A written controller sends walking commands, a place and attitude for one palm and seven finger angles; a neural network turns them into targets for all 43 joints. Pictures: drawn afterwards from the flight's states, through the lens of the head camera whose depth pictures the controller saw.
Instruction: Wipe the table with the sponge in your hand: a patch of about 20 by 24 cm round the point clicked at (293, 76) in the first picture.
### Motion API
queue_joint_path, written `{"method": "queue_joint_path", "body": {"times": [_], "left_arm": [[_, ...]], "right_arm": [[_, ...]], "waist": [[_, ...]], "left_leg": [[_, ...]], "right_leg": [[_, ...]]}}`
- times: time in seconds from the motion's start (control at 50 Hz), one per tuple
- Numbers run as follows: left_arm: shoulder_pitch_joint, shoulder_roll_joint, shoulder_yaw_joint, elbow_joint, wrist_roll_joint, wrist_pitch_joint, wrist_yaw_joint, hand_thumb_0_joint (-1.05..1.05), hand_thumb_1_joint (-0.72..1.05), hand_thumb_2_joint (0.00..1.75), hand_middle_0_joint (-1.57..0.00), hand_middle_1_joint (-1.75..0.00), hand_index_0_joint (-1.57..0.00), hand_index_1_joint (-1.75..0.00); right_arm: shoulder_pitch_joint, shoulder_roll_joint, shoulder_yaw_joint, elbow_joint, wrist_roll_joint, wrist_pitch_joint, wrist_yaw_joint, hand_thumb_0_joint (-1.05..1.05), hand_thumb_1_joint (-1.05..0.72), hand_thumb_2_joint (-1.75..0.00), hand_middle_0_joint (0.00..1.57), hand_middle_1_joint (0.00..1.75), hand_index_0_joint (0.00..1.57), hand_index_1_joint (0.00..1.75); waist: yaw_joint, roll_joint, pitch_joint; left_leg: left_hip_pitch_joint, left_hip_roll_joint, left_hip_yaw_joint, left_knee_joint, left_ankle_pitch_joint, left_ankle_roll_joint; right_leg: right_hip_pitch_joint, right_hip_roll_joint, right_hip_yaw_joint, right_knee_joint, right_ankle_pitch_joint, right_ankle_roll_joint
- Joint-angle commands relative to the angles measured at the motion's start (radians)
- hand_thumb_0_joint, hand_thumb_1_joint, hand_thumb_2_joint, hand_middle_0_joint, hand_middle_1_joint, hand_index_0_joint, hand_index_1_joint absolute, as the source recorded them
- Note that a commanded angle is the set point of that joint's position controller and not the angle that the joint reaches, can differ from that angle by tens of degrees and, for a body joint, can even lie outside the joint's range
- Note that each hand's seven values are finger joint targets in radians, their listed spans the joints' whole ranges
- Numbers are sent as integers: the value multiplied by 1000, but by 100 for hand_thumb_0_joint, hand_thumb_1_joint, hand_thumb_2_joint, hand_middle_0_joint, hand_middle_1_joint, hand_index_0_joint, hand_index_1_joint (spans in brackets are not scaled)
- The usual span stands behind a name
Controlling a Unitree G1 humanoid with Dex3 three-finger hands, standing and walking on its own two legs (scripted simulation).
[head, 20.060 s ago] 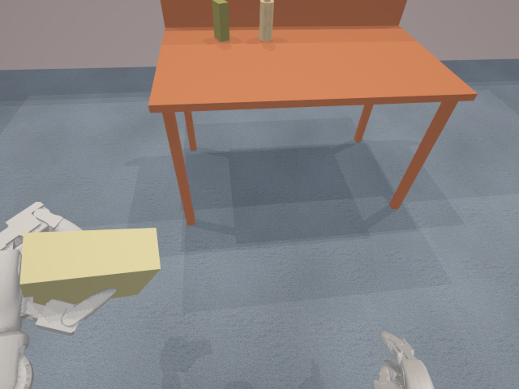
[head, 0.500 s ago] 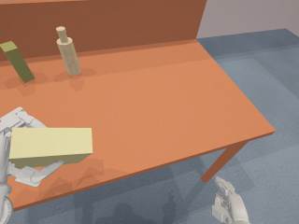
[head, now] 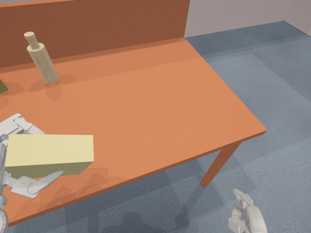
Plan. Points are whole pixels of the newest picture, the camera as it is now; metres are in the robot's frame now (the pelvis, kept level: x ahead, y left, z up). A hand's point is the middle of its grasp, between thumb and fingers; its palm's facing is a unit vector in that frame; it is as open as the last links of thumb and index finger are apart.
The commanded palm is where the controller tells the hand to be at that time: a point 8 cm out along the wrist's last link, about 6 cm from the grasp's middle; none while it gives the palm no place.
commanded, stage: come to a stop and stand still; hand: left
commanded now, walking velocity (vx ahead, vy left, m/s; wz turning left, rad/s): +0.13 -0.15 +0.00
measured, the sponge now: (63, 157) +0.23 +0.20 +0.13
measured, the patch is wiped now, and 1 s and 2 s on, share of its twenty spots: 0.00 0.00 0.00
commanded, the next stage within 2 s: look again from close up in 1.10 s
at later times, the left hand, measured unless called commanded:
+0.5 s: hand (0, 153) +0.22 +0.28 +0.17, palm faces +0.42 -0.81 -0.41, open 9.5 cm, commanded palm +0.14 +0.30 +0.18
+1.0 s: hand out of the picture +0.19 +0.33 +0.16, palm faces +0.39 -0.84 -0.38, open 9.5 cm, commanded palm +0.12 +0.36 +0.18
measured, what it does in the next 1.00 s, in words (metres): shifts its weight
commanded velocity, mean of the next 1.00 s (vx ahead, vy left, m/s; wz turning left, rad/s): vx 0.00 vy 0.01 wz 0.00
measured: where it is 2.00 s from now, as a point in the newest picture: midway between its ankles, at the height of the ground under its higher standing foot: outside the picture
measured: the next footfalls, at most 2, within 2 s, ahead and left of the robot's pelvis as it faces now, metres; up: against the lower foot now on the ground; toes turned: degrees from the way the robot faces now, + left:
none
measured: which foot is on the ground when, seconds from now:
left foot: down 0.00-1.00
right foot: down 0.00-1.00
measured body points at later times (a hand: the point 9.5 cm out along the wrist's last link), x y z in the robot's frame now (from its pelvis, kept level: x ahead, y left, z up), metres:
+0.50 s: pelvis -0.02 +0.02 +0.01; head +0.01 +0.02 +0.45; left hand +0.19 +0.33 +0.20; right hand +0.18 -0.20 -0.07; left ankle +0.00 +0.13 -0.74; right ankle +0.00 -0.08 -0.74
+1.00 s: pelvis -0.03 +0.08 +0.01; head +0.00 +0.11 +0.45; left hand +0.16 +0.37 +0.18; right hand +0.16 -0.12 -0.06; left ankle +0.00 +0.13 -0.74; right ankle +0.00 -0.07 -0.73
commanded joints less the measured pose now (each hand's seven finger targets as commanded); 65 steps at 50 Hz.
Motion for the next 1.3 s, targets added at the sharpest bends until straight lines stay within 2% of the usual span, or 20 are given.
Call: {"method": "queue_joint_path", "body": {"times": [0.0, 0.12, 0.26, 0.28, 0.3, 0.32, 0.38, 0.42, 0.48, 0.52, 0.54, 0.62, 0.66, 0.74, 0.82, 0.84, 0.92, 1.12, 1.14, 1.28], "left_arm": [[-41, 182, 148, -230, -21, -64, 32, 0, 10, 130, -120, -160, -120, -160], [15, 198, 169, -220, -16, -72, 52, 0, 10, 130, -120, -160, -120, -160], [0, 161, 123, -181, -8, -65, 50, 0, 10, 130, -120, -160, -120, -160], [-980, 919, 692, -382, 133, -168, 45, 0, 10, 130, -120, -160, -120, -160], [-445, 332, 297, 188, 48, -133, 3, 0, 10, 130, -120, -160, -120, -160], [-304, 178, 183, 122, 17, -116, 12, 0, 10, 130, -120, -160, -120, -160], [-162, 116, 63, -70, 18, -131, 7, 0, 10, 130, -120, -160, -120, -160], [-84, 98, 47, -110, 16, -118, 23, 0, 10, 130, -120, -160, -120, -160], [-106, 160, 98, -107, 21, -114, 32, 0, 10, 130, -120, -160, -120, -160], [-139, 227, 171, -142, 24, -122, 41, 0, 10, 130, -120, -160, -120, -160], [-171, 197, 151, -136, 21, -133, 37, 0, 10, 130, -120, -160, -120, -160], [-226, 217, 172, -190, 32, -154, 39, 0, 10, 130, -120, -160, -120, -160], [-233, 174, 127, -188, 37, -160, 35, 0, 10, 130, -120, -160, -120, -160], [-209, 103, 58, -168, 52, -159, 32, 0, 10, 130, -120, -160, -120, -160], [-207, 130, 79, -174, 63, -156, 38, 0, 10, 130, -120, -160, -120, -160], [-206, 100, 49, -151, 59, -157, 34, 0, 10, 130, -120, -160, -120, -160], [-208, 152, 105, -174, 62, -159, 39, 0, 10, 130, -120, -160, -120, -160], [-136, 167, 123, -217, 47, -164, 39, 0, 10, 130, -120, -160, -120, -160], [-116, 130, 92, -176, 38, -162, 34, 0, 10, 130, -120, -160, -120, -160], [-139, 129, 80, -159, 36, -155, 35, 0, 10, 130, -120, -160, -120, -160]], "right_arm": [[-70, -105, -51, -161, 8, -50, -12, 0, -90, -90, 20, 30, 20, 30], [-109, -107, -36, -144, 11, -47, -11, 0, -90, -90, 20, 30, 20, 30], [-111, -110, -35, -138, 8, -43, -15, 0, -90, -90, 20, 30, 20, 30], [94, -129, -76, -89, -27, -107, -16, 0, -90, -90, 20, 30, 20, 30], [-53, -58, -39, -85, -26, -100, -14, 0, -90, -90, 20, 30, 20, 30], [-78, -103, -62, -134, 10, -96, 8, 0, -90, -90, 20, 30, 20, 30], [-62, -116, -54, -148, 9, -88, 37, 0, -90, -90, 20, 30, 20, 30], [-108, -103, -43, -145, 16, -90, 45, 0, -90, -90, 20, 30, 20, 30], [-102, -108, -33, -149, 0, -89, 23, 0, -90, -90, 20, 30, 20, 30], [-126, -108, -26, -145, 1, -86, 4, 0, -90, -90, 20, 30, 20, 30], [-114, -104, -21, -147, -5, -86, -3, 0, -90, -90, 20, 30, 20, 30], [-125, -92, -12, -150, -2, -111, -16, 0, -90, -90, 20, 30, 20, 30], [-103, -95, -10, -156, -5, -122, -15, 0, -90, -90, 20, 30, 20, 30], [-84, -97, -9, -136, -6, -142, -2, 0, -90, -90, 20, 30, 20, 30], [-87, -100, -16, -122, -3, -147, 7, 0, -90, -90, 20, 30, 20, 30], [-75, -104, -12, -119, -9, -140, 8, 0, -90, -90, 20, 30, 20, 30], [-90, -99, -15, -121, -3, -134, 8, 0, -90, -90, 20, 30, 20, 30], [-92, -101, -21, -138, -2, -118, 7, 0, -90, -90, 20, 30, 20, 30], [-79, -105, -17, -135, -8, -110, 6, 0, -90, -90, 20, 30, 20, 30], [-85, -114, -27, -135, -3, -107, -6, 0, -90, -90, 20, 30, 20, 30]], "waist": [[-1, 3, -201], [4, 66, -211], [8, 7, -194], [35, -132, -20], [49, -63, -224], [54, 140, -259], [53, 51, -265], [55, -11, -240], [46, -79, -153], [42, -26, -123], [35, 7, -115], [39, 146, -134], [40, 163, -128], [37, 137, -131], [36, 116, -146], [34, 115, -136], [35, 109, -145], [34, 125, -186], [34, 106, -175], [29, 74, -161]], "left_leg": [[105, 10, -16, 29, 159, 52], [112, 5, -23, -7, 286, 53], [121, 6, -36, -71, 243, 54], [38, -37, 130, -7, 199, 38], [41, -103, 20, -51, 244, 55], [143, -50, 15, -92, 276, 52], [163, -5, 9, -66, 326, 68], [176, 6, -4, -88, 313, 68], [116, -2, -30, -134, 137, 56], [123, 0, -40, -168, 62, 57], [92, 3, -54, -192, 15, 61], [57, 40, -95, -262, -62, 71], [2, 60, -121, -299, -126, 78], [5, 68, -121, -300, -95, 70], [69, 68, -115, -280, 47, 36], [44, 69, -125, -289, 39, 31], [72, 62, -104, -271, 97, 13], [119, 50, -83, -228, 257, -11], [89, 46, -86, -232, 224, -4], [87, 23, -78, -222, 116, 21]], "right_leg": [[30, -187, 160, -97, 321, -9], [111, -192, 135, -95, 547, 62], [108, -185, 122, -139, 453, 82], [-49, -139, 97, -243, 532, 225], [150, -209, 165, -102, 571, 85], [149, -227, 203, -44, 584, 48], [138, -192, 143, -53, 487, 106], [104, -179, 121, -74, 403, 93], [33, -169, 122, -152, 151, 64], [-18, -164, 132, -181, 42, 49], [-9, -163, 110, -178, -3, 48], [60, -137, 68, -106, 38, 52], [105, -132, 36, -65, 41, 56], [105, -127, 9, -50, 74, 62], [81, -129, 11, -55, 115, 61], [84, -126, 2, -54, 102, 63], [86, -130, 9, -61, 131, 59], [106, -136, -3, -72, 185, 58], [112, -137, -7, -87, 175, 61], [88, -148, 37, -129, 172, 57]]}}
